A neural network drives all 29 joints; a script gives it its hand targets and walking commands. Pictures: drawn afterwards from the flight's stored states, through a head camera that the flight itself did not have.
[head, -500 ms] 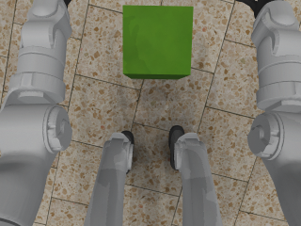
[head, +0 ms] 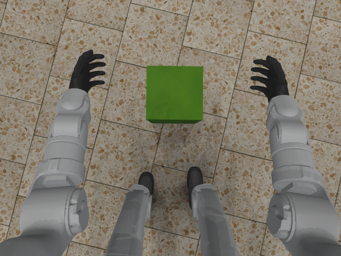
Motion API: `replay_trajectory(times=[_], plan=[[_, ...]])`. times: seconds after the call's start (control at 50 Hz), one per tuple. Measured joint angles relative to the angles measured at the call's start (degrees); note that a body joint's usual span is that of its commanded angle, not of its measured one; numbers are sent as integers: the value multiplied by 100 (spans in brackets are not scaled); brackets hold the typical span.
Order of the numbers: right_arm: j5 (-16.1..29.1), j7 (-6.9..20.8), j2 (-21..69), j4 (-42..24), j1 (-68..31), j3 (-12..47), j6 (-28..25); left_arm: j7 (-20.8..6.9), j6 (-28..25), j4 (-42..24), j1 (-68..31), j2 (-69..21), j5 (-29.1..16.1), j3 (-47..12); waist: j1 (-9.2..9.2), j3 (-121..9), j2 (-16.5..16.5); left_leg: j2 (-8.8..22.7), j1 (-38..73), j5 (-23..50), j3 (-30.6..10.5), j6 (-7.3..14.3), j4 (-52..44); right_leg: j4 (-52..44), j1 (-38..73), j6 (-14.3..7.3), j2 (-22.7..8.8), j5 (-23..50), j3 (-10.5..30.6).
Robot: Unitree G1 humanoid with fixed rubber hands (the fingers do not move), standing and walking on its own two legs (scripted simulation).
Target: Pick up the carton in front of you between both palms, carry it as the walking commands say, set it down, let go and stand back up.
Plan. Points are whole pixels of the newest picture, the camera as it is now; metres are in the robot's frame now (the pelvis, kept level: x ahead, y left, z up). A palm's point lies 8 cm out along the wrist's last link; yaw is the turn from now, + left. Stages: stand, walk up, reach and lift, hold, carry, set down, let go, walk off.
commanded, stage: let go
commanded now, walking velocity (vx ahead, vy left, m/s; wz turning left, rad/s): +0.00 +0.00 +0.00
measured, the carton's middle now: (173, 98) +0.51 +0.00 -0.56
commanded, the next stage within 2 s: stand in 1.08 s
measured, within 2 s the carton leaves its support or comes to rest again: neither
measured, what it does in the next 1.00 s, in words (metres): rises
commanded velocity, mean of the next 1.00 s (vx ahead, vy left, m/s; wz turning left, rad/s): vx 0.00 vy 0.00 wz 0.00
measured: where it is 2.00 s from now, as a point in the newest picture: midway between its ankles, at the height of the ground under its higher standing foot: (169, 198)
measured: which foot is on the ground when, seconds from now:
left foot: down 0.00-1.00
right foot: down 0.00-1.00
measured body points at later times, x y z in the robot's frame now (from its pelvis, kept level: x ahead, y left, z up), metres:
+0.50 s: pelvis +0.04 +0.00 +0.07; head +0.16 +0.00 +0.51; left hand +0.28 +0.23 -0.02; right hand +0.27 -0.23 -0.02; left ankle +0.03 +0.13 -0.65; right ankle +0.06 -0.12 -0.65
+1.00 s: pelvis +0.06 +0.00 +0.09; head +0.07 +0.00 +0.54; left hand +0.24 +0.23 +0.01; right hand +0.23 -0.23 +0.01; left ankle +0.03 +0.13 -0.65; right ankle +0.06 -0.12 -0.65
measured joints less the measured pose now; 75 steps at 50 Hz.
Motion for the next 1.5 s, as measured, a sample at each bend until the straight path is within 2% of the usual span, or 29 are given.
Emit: replay_trajectory(times=[0.16,0.38,0.54,0.66,0.9,1.08,1.2,1.32,1.5], plan=[[195,108,170,-368,1642,300,-373,-150,-392,-283,1611,-123,-154,-266,-7,-204,5,25,1252,71,-16,8,-680,-627,1234,-16,-10,36,-4],[483,115,233,-708,3777,844,-881,-209,-916,-580,3713,-195,-421,-721,2,-139,40,77,3224,135,-32,41,-1500,-1446,3211,-21,-1,92,-8],[649,124,163,-1183,5257,1202,-1000,-241,-1030,-1033,5158,-145,-559,-1074,14,251,54,110,5033,207,-44,68,-2226,-2151,5016,-19,-5,145,-9],[678,159,118,-1438,5996,1357,-866,-291,-884,-1300,5910,-87,-600,-1251,24,416,54,130,6244,244,-48,86,-2698,-2582,6211,-24,-9,157,-8],[589,274,92,-1594,6090,1397,-244,-364,-264,-1480,6012,-82,-524,-1340,25,754,74,137,7302,117,-64,111,-2779,-2656,7271,-26,-7,18,-27],[574,257,113,-1638,6100,1385,-159,-354,-169,-1518,6012,-109,-480,-1343,31,871,76,148,7462,85,-57,107,-2787,-2664,7428,-28,3,-10,-20],[467,-143,-264,-744,5956,1418,-571,49,-566,-640,5890,287,-392,-1330,68,418,46,136,6870,-71,-40,93,-2432,-2292,6821,-20,8,-169,-10],[453,-210,-579,-262,5926,1359,-756,108,-750,-110,5910,589,-374,-1272,62,276,55,136,6731,-139,-43,99,-2359,-2217,6682,-29,12,-239,-16],[457,-265,-655,135,5900,1426,-873,174,-887,331,5816,654,-387,-1376,44,240,62,125,6840,-129,-65,104,-2478,-2286,6778,-39,-6,-266,-36]])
